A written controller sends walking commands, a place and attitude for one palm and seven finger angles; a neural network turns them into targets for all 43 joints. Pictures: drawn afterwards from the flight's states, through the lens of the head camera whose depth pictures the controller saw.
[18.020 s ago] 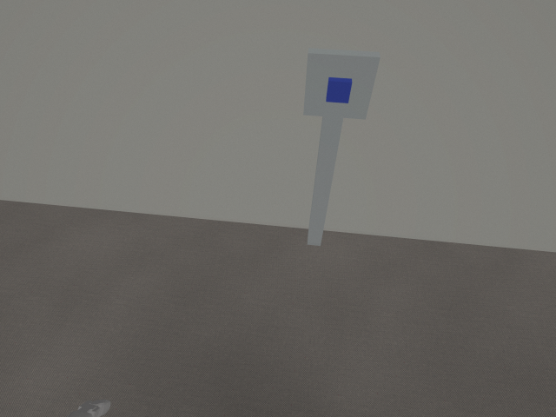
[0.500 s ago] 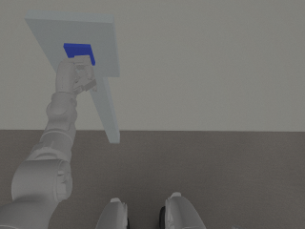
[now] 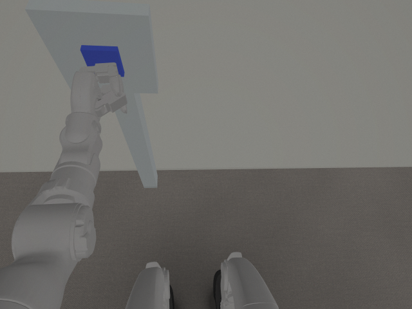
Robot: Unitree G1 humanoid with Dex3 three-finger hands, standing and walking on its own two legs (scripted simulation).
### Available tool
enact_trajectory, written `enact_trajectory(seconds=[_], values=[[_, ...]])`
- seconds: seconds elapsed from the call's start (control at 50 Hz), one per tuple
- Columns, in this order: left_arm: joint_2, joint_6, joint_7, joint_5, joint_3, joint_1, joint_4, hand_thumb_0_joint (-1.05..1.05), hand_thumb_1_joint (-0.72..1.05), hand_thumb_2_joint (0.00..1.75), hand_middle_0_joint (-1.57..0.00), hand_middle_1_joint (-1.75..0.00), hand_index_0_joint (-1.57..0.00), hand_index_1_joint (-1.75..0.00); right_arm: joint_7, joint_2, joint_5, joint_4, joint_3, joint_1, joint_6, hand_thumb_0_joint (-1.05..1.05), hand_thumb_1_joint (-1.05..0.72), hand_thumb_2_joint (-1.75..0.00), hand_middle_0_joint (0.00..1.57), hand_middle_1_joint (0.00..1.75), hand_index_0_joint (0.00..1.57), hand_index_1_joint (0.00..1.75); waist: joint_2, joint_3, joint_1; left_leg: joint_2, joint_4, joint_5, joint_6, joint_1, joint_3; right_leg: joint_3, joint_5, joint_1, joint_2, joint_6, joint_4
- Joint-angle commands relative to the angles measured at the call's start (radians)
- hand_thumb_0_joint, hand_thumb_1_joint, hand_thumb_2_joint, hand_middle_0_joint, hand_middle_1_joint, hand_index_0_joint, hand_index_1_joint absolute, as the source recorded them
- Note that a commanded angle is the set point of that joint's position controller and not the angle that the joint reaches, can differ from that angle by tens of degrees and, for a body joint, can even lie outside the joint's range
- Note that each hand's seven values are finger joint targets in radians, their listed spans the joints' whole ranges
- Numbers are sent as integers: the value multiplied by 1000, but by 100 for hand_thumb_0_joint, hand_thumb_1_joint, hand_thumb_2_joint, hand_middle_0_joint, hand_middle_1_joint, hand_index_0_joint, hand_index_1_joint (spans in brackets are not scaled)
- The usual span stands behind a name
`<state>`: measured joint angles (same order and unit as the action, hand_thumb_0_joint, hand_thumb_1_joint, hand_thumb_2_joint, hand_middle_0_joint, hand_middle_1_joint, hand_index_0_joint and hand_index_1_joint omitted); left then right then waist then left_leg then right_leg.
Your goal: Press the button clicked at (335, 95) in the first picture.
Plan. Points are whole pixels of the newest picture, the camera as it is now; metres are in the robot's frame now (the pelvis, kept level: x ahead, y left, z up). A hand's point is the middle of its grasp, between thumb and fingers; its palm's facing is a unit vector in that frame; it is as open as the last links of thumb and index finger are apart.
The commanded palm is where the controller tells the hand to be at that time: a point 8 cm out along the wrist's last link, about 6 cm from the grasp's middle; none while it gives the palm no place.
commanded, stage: pull the fist back off the button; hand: left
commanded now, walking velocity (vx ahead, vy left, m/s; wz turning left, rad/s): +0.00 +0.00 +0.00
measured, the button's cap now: (104, 59) +0.56 +0.15 +0.10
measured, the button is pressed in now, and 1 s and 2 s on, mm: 7 0 0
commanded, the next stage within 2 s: draw the hand back to the body in 0.88 s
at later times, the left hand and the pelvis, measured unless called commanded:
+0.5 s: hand (124, 108) +0.47 +0.12 +0.07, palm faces -0.05 -1.00 -0.02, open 3.1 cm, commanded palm +0.43 +0.17 +0.08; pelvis +0.05 -0.01 +0.02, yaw -2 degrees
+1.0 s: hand (121, 135) +0.41 +0.12 +0.07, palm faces -0.05 -1.00 -0.03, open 3.1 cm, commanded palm +0.39 +0.18 +0.08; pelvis +0.05 -0.02 +0.02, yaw +1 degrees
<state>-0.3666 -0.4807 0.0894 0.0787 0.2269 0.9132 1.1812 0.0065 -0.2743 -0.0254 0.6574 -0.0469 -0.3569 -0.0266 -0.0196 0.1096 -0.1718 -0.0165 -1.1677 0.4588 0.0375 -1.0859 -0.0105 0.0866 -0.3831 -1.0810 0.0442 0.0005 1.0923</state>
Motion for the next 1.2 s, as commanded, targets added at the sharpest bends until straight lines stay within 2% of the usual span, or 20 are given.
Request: enact_trajectory(seconds=[0.0, 0.04, 0.1, 0.16, 0.18, 0.26, 0.3, 0.42, 0.48, 0.56, 0.62, 0.7, 0.76, 0.82, 0.86, 0.94, 0.96, 1.0, 1.04, 1.18], values=[[-156, -60, -31, 8, 29, 588, -278, 0, 90, 90, -130, -150, -130, -150, 10, -185, 1, -72, 75, -112, -26, 0, -90, -90, 20, 30, 20, 30, -112, 471, -46, 10, 236, 77, -25, 372, 118, -44, -52, 142, -58, -25, -147], [-121, -59, -25, 11, 13, 543, -272, 0, 90, 90, -130, -150, -130, -150, 5, -179, 2, -72, 78, -110, -20, 0, -90, -90, 20, 30, 20, 30, -80, 449, -42, 8, 237, 56, -25, 374, 115, -40, -40, 156, -61, -25, -154], [-106, -69, -19, 18, 19, 459, -307, 0, 90, 90, -130, -150, -130, -150, 1, -174, 5, -84, 84, -101, -11, 0, -90, -90, 20, 30, 20, 30, -69, 482, -14, 9, 234, -13, -25, 398, 96, -41, -8, 202, -62, -28, -160], [-110, -77, -10, 25, 34, 364, -328, 0, 90, 90, -130, -150, -130, -150, 0, -167, 10, -95, 87, -94, 3, 0, -90, -90, 20, 30, 20, 30, -44, 461, 9, 9, 238, -62, -25, 395, 82, -41, 20, 250, -67, -30, -169], [-80, -81, -7, 30, 10, 364, -365, 0, 90, 90, -130, -150, -130, -150, -1, -160, 12, -98, 87, -86, 8, 0, -90, -90, 20, 30, 20, 30, -54, 462, 6, 9, 236, -83, -24, 403, 74, -43, 35, 257, -66, -27, -173], [-55, -84, -3, 41, 5, 246, -414, 0, 90, 90, -130, -150, -130, -150, -2, -153, 18, -116, 93, -65, 22, 0, -90, -90, 20, 30, 20, 30, -52, 448, 38, 8, 246, -131, -28, 432, 65, -40, 68, 286, -69, -31, -177], [-66, -78, -3, 42, 25, 153, -434, 0, 90, 90, -130, -150, -130, -150, -4, -149, 20, -122, 96, -63, 30, 0, -90, -90, 20, 30, 20, 30, -41, 454, 60, 8, 244, -197, -30, 429, 51, -41, 125, 333, -68, -31, -174], [-8, -46, 16, 63, 5, -139, -582, 0, 90, 90, -130, -150, -130, -150, -17, -126, 33, -173, 103, -35, 48, 0, -90, -90, 20, 30, 20, 30, 23, 432, 105, 10, 250, -325, -26, 410, 14, -49, 299, 469, -67, -26, -183], [32, -45, 19, 76, -33, -210, -716, 0, 90, 90, -130, -150, -130, -150, -16, -115, 37, -189, 109, -13, 43, 0, -90, -90, 20, 30, 20, 30, -9, 450, 107, 9, 248, -375, -26, 447, 7, -54, 351, 488, -63, -23, -182], [46, -40, 23, 82, -61, -289, -815, 0, 90, 90, -130, -150, -130, -150, -9, -109, 42, -193, 109, 9, 36, 0, -90, -90, 20, 30, 20, 30, 24, 399, 99, 8, 249, -373, -24, 441, 8, -56, 364, 500, -59, -20, -188], [87, -39, 29, 83, -106, -322, -870, 0, 90, 90, -130, -150, -130, -150, -3, -100, 41, -189, 109, 35, 26, 0, -90, -90, 20, 30, 20, 30, -17, 391, 96, 6, 245, -383, -28, 477, 15, -52, 356, 468, -56, -20, -183], [83, -26, 36, 93, -102, -436, -927, 0, 90, 90, -130, -150, -130, -150, 1, -98, 41, -197, 108, 58, 13, 0, -90, -90, 20, 30, 20, 30, -8, 404, 116, 9, 241, -405, -28, 483, 17, -52, 374, 493, -51, -21, -178], [63, -12, 42, 94, -91, -455, -930, 0, 90, 90, -130, -150, -130, -150, 7, -102, 41, -203, 104, 73, 10, 0, -90, -90, 20, 30, 20, 30, 36, 368, 114, 14, 244, -343, -25, 433, 18, -54, 344, 511, -48, -21, -181], [75, -4, 41, 92, -103, -398, -928, 0, 90, 90, -130, -150, -130, -150, 14, -96, 41, -202, 99, 93, 5, 0, -90, -90, 20, 30, 20, 30, 10, 349, 105, 18, 237, -294, -25, 422, 14, -60, 310, 486, -44, -18, -185], [65, -4, 40, 91, -102, -361, -921, 0, 90, 90, -130, -150, -130, -150, 20, -99, 39, -197, 95, 94, -1, 0, -90, -90, 20, 30, 20, 30, 32, 349, 95, 17, 231, -272, -22, 413, 21, -59, 282, 476, -44, -18, -182], [47, -1, 49, 96, -73, -356, -883, 0, 90, 90, -130, -150, -130, -150, 23, -99, 39, -193, 92, 101, -11, 0, -90, -90, 20, 30, 20, 30, 1, 382, 117, 23, 230, -270, -26, 412, 21, -64, 280, 490, -42, -23, -178], [46, 6, 54, 98, -77, -369, -863, 0, 90, 90, -130, -150, -130, -150, 22, -100, 40, -197, 92, 98, -10, 0, -90, -90, 20, 30, 20, 30, 23, 379, 112, 22, 228, -265, -23, 403, 19, -66, 275, 495, -44, -21, -181], [28, 15, 64, 109, -62, -424, -942, 0, 90, 90, -130, -150, -130, -150, 20, -98, 46, -224, 91, 108, -9, 0, -90, -90, 20, 30, 20, 30, -30, 430, 144, 25, 256, -302, -25, 450, 11, -68, 314, 556, -44, -24, -192], [-5, 37, 68, 123, -29, -511, -1013, 0, 90, 90, -130, -150, -130, -150, 22, -95, 53, -245, 90, 107, -8, 0, -90, -90, 20, 30, 20, 30, -18, 457, 164, 23, 287, -349, -25, 486, 9, -64, 360, 625, -48, -25, -211], [7, 111, 83, 165, -36, -660, -1111, 0, 90, 90, -130, -150, -130, -150, 37, -96, 70, -275, 77, 134, -19, 0, -90, -90, 20, 30, 20, 30, 57, 269, 144, 21, 382, -226, -15, 481, 4, -59, 252, 656, -50, -11, -321]])
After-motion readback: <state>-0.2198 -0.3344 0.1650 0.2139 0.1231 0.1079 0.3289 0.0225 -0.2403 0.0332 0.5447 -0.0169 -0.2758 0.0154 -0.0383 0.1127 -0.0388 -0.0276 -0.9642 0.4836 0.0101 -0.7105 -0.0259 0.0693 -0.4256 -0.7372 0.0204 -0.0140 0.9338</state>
